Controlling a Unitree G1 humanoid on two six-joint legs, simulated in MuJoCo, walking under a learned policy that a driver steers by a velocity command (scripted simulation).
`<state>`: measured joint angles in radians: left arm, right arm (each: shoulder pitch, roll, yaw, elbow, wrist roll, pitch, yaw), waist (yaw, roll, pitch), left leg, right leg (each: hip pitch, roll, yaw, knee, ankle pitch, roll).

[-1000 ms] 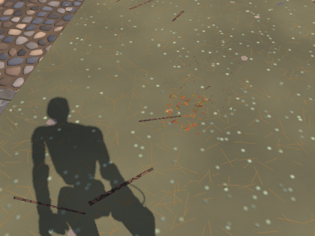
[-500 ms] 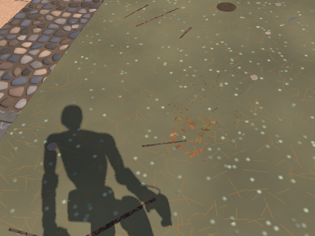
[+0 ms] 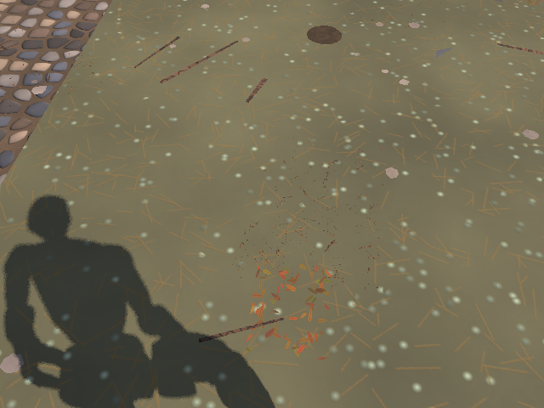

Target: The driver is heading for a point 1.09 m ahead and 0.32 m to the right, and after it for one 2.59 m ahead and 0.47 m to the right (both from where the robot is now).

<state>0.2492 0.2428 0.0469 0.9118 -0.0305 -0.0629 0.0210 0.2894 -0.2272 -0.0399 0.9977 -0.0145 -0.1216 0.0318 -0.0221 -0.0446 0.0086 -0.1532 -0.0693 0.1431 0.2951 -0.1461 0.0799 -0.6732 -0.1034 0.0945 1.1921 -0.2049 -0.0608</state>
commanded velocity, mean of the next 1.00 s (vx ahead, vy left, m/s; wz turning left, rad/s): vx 0.50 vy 0.00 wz -0.43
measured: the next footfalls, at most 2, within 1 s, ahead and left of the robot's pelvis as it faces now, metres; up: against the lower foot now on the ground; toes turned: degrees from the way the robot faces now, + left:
right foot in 0.34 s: +0.34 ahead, -0.18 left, +0.00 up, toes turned -14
left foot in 0.82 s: +0.67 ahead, -0.08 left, +0.00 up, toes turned -25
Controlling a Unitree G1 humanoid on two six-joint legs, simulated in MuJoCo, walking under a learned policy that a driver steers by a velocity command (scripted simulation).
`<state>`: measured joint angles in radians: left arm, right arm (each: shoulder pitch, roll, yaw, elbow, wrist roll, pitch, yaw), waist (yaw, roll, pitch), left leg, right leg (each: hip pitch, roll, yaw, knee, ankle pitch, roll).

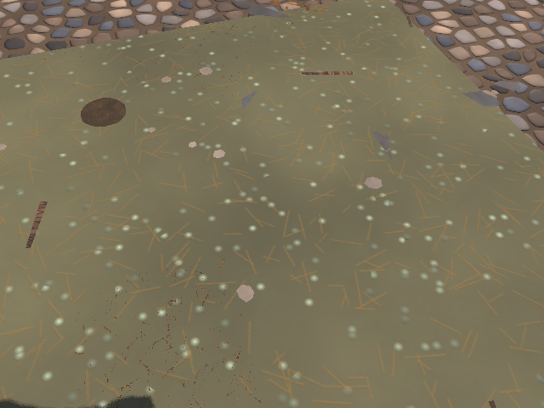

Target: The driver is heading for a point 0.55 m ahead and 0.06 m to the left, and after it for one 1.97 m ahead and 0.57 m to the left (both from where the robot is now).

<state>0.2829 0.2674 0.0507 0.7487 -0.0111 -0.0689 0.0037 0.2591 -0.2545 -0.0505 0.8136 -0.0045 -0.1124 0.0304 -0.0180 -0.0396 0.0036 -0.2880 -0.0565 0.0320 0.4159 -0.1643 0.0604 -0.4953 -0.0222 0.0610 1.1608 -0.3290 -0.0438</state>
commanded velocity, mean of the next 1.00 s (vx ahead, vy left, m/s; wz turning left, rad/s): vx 0.42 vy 0.00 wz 0.19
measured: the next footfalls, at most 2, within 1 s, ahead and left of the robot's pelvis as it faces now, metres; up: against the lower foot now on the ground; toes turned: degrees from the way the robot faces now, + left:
right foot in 0.36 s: +0.36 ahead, -0.15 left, +0.00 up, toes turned -2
left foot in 0.90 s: +0.60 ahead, +0.09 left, +0.00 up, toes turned +13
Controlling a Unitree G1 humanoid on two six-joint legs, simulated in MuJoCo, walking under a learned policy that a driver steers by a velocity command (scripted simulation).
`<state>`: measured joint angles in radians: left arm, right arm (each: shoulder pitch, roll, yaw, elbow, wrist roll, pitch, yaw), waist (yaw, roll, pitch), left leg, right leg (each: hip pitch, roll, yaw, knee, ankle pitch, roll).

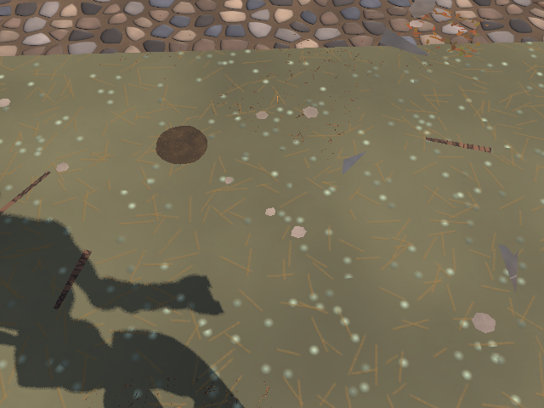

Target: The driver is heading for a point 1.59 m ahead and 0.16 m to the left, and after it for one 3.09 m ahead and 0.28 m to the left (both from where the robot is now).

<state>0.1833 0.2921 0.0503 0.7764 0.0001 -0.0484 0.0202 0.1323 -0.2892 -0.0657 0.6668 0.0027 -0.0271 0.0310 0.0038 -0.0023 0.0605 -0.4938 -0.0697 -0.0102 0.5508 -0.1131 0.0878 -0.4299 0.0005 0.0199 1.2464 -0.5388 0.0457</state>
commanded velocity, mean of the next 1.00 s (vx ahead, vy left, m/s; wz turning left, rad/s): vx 0.03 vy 0.00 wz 0.30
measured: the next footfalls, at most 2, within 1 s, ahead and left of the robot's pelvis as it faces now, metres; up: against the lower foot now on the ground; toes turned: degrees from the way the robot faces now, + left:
right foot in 0.38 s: +0.16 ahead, -0.15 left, +0.00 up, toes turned +18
left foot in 0.70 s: +0.04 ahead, +0.09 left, +0.00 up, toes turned +13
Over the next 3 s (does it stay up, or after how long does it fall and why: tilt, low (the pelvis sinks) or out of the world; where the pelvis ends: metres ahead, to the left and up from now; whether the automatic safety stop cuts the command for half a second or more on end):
stays up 0.63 0.11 0.00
